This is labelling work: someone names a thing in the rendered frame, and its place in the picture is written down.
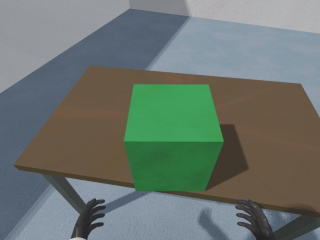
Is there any left robot hand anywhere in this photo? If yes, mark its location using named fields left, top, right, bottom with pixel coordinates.
left=70, top=198, right=106, bottom=240

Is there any carton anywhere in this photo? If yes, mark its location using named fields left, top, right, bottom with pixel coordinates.
left=124, top=84, right=224, bottom=192

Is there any right robot hand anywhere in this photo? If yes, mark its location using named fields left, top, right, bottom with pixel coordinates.
left=235, top=199, right=276, bottom=240

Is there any table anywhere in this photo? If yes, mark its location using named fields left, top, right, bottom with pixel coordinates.
left=13, top=65, right=320, bottom=240

